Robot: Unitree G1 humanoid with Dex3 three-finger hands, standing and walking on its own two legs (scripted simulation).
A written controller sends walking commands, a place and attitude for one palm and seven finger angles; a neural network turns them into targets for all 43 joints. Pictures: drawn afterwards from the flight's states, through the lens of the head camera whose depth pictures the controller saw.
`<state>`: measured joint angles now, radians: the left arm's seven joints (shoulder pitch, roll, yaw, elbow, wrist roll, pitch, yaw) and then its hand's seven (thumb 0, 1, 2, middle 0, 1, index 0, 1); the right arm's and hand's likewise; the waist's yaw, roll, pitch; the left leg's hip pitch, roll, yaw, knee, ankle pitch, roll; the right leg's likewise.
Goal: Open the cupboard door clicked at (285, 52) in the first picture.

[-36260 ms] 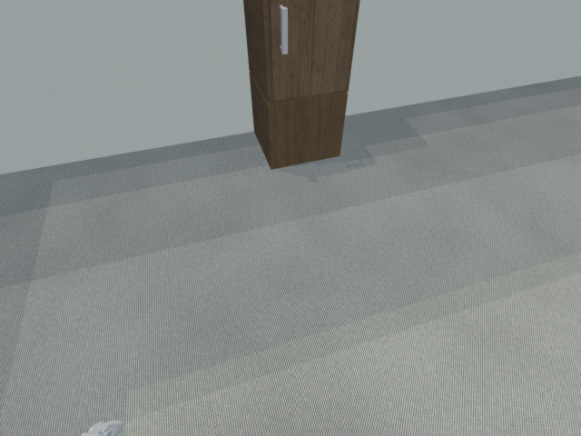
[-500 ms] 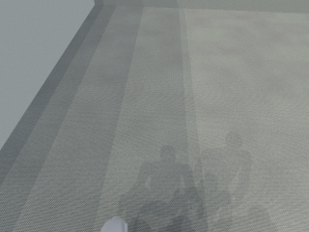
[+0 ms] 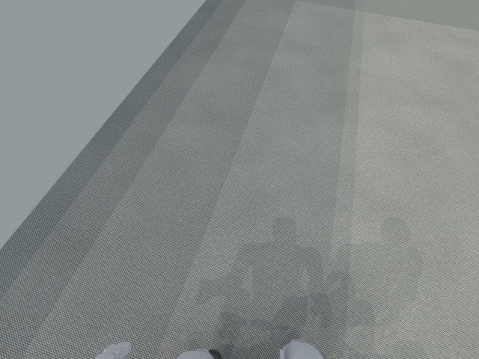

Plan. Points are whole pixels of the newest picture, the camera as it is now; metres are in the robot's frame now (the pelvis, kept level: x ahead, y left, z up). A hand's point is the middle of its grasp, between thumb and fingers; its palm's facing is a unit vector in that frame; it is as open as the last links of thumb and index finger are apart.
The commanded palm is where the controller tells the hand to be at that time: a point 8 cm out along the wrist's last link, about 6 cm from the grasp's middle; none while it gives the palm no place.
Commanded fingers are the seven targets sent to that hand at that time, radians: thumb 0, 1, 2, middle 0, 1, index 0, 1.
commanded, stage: turn to face it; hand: left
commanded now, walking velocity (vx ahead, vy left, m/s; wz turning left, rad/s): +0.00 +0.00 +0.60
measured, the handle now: out of the picture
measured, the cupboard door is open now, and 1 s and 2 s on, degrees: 47 47 47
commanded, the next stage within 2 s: none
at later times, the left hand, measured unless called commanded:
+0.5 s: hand out of the picture +0.03 +0.17 -0.18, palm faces +0.33 -0.91 -0.23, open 7.3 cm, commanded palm none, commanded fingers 0.00 0.90 0.90 -0.20 -0.30 -0.20 -0.30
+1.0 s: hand out of the picture +0.04 +0.13 -0.15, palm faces +0.59 -0.76 -0.27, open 7.3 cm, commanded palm none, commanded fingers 0.00 0.90 0.90 -0.20 -0.30 -0.20 -0.30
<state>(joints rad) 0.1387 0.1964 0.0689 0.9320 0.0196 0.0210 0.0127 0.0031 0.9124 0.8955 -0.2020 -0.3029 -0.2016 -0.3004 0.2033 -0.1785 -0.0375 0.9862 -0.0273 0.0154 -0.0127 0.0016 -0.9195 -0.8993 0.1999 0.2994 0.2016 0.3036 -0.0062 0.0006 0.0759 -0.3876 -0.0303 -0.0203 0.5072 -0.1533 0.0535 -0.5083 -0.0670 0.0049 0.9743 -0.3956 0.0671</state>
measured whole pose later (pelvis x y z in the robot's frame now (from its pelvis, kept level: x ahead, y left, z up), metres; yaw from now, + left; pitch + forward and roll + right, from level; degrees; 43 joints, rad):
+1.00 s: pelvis +0.10 -0.08 +0.00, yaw +38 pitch +1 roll +2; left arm 0.22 0.20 0.04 0.86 0.03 0.03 0.02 0.00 0.91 0.90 -0.20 -0.30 -0.20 -0.30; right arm 0.13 -0.26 -0.09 0.90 -0.02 0.09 0.03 0.01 -0.91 -0.90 0.20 0.30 0.20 0.30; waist -0.01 0.00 0.09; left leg -0.48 0.01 0.03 1.05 -0.45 -0.06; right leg -0.26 -0.13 -0.15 0.54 -0.29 0.02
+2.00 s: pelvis +0.12 -0.06 +0.00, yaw +74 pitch +2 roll -1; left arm 0.18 0.27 0.08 0.91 0.02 0.07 0.01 0.01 0.91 0.90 -0.20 -0.30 -0.20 -0.30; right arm 0.13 -0.21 -0.05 0.88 -0.02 0.03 0.00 0.00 -0.91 -0.90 0.20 0.30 0.20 0.30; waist 0.01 -0.07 0.10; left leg -0.32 -0.02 0.01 0.56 -0.28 0.04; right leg -0.49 -0.10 -0.04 1.13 -0.45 0.09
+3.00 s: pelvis +0.17 -0.04 +0.00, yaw +108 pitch +2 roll -1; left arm 0.13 0.26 0.06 0.86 0.01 0.05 0.01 0.01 0.91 0.90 -0.20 -0.30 -0.20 -0.30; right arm 0.18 -0.22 -0.05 0.91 -0.03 0.05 0.00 0.00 -0.91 -0.90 0.20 0.30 0.20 0.30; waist -0.01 0.00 0.08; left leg -0.30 -0.03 -0.12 0.52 -0.24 0.00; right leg -0.38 -0.04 -0.02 0.75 -0.40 0.08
